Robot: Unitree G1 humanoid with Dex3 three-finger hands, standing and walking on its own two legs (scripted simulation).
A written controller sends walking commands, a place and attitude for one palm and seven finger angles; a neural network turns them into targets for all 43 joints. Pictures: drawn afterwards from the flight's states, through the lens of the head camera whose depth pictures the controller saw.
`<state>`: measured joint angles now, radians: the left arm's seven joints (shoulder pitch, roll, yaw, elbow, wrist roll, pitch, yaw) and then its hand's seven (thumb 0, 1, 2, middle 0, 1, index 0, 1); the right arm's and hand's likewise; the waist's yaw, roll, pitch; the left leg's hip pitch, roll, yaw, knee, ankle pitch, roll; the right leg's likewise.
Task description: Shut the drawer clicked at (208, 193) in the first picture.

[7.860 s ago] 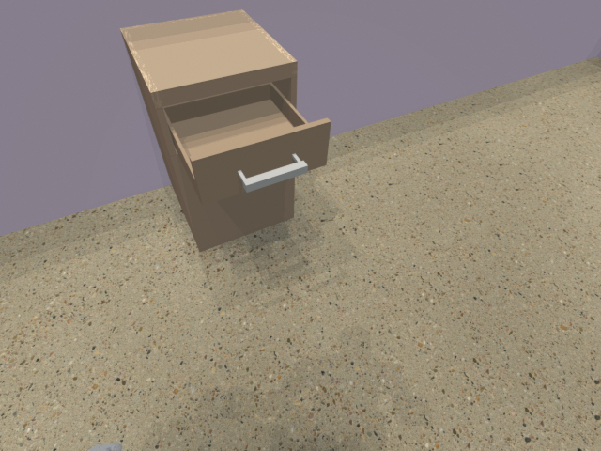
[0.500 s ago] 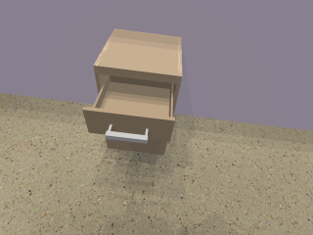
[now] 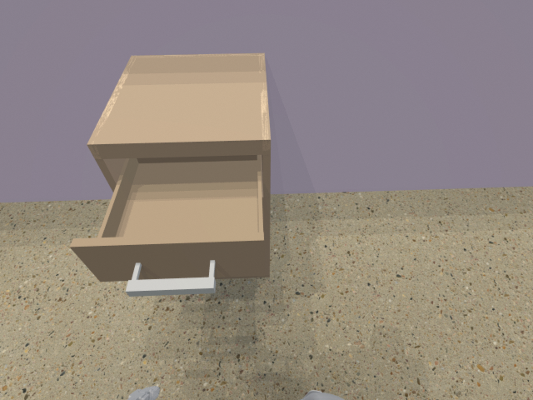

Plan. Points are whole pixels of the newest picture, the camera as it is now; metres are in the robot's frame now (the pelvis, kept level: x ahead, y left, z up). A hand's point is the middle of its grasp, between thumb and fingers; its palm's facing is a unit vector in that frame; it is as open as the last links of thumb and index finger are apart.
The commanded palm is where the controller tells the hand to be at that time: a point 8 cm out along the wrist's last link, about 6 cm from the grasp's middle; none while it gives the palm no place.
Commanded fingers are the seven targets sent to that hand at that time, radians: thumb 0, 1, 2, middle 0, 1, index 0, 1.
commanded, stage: come to a stop and stand still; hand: left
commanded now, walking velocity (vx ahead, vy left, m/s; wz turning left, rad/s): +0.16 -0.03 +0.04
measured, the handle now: (173, 276) +0.38 +0.21 -0.16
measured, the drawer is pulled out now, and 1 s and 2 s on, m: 0.25 0.25 0.25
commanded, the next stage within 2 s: look again from close up in 1.26 s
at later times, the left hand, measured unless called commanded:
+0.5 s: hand out of the picture +0.07 +0.19 -0.15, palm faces +0.08 -0.97 -0.24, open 7.3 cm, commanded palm none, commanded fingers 0.00 0.90 0.90 -0.20 -0.30 -0.20 -0.30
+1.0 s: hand out of the picture +0.01 +0.14 -0.14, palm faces +0.03 -0.98 -0.18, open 7.4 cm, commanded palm none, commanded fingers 0.00 0.90 0.90 -0.20 -0.30 -0.20 -0.30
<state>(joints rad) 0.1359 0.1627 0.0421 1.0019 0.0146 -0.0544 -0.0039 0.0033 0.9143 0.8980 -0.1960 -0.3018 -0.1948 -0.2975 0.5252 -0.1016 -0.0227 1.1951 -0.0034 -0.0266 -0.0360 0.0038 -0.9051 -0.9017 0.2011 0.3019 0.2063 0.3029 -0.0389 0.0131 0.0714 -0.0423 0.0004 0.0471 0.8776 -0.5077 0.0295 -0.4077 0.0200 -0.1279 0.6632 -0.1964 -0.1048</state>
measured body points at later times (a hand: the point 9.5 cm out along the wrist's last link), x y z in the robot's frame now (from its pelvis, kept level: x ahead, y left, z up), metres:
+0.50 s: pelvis +0.05 +0.01 +0.02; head +0.08 +0.00 +0.47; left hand +0.07 +0.24 -0.13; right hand +0.13 -0.22 -0.13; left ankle +0.04 +0.14 -0.70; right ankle +0.08 -0.07 -0.71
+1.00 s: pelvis +0.03 -0.02 +0.03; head +0.02 -0.04 +0.48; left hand +0.01 +0.19 -0.13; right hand +0.01 -0.24 -0.14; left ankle +0.03 +0.14 -0.71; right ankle +0.00 -0.10 -0.71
